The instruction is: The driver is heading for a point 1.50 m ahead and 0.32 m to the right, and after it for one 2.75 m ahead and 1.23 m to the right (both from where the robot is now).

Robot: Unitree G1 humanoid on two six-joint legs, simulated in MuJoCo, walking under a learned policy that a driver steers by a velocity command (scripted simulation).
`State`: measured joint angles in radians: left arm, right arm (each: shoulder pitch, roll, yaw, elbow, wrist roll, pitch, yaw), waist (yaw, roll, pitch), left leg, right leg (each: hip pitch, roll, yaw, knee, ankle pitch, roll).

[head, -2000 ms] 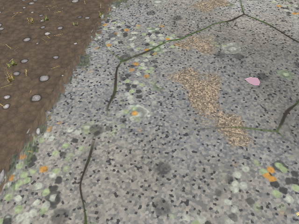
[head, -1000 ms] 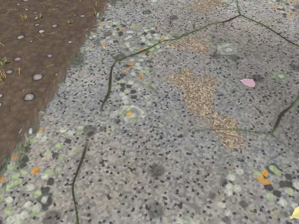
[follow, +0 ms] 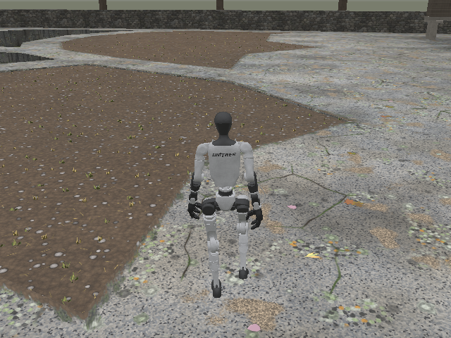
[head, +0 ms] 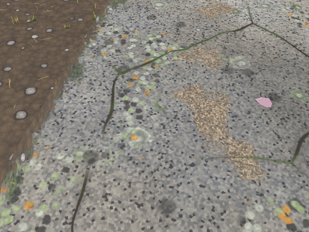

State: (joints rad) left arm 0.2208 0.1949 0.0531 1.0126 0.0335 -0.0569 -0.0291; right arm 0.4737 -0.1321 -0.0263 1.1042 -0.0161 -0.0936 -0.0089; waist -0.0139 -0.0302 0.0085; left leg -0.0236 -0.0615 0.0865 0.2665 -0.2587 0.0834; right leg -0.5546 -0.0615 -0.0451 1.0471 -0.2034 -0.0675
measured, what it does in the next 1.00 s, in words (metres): walks ahead: right foot, then left foot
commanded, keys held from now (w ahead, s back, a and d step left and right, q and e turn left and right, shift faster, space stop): w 0.24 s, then no key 0.30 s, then e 0.46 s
